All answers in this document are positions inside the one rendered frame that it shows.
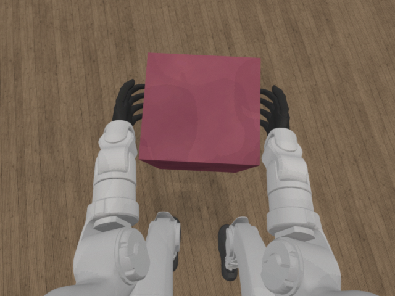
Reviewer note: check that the right robot hand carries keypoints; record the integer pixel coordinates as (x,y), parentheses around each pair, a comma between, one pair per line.
(278,117)

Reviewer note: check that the robot right foot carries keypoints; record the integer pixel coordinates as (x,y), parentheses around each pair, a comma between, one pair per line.
(228,274)

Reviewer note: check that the robot right upper arm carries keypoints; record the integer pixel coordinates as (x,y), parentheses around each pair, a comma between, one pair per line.
(292,267)

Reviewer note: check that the robot right forearm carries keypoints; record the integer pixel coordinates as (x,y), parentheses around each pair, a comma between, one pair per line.
(291,212)

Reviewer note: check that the right robot thigh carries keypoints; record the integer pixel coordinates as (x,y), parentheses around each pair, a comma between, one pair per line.
(245,244)

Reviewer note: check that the carton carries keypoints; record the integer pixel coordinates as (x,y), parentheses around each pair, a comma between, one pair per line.
(201,113)

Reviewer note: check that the robot left forearm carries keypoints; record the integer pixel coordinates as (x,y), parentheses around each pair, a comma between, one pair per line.
(114,187)

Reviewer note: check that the left robot hand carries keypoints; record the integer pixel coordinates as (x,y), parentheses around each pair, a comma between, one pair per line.
(124,108)

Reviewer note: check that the robot left upper arm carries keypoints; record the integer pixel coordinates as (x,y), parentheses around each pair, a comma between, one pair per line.
(108,264)

